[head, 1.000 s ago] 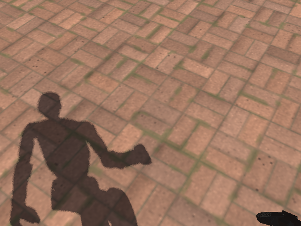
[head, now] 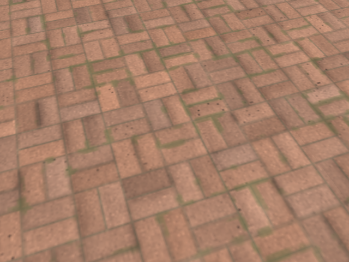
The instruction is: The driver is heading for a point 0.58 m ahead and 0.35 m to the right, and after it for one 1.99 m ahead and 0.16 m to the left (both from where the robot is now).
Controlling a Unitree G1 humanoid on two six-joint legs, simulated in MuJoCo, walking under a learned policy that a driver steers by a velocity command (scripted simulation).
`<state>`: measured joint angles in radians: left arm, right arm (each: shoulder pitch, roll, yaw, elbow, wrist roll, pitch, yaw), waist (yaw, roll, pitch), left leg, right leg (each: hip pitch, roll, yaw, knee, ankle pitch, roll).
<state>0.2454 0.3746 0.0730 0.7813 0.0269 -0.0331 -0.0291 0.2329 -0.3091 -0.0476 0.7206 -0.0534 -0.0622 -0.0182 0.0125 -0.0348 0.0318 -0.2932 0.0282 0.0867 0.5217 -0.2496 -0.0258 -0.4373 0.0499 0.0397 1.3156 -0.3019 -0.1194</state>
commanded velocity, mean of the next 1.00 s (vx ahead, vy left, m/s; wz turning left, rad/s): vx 0.41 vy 0.00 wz -0.61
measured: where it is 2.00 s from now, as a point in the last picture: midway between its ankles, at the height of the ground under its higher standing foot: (198, 230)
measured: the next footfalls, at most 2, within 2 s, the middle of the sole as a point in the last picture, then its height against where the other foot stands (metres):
right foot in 0.30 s outside the picture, level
left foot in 0.76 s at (198, 205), level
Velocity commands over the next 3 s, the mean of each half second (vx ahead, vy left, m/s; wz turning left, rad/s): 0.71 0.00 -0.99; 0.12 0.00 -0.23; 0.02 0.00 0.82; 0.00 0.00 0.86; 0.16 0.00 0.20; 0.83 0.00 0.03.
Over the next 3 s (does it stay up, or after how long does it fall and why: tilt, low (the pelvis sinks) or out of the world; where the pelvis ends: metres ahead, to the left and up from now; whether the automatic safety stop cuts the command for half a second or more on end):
stays up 0.94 0.01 0.00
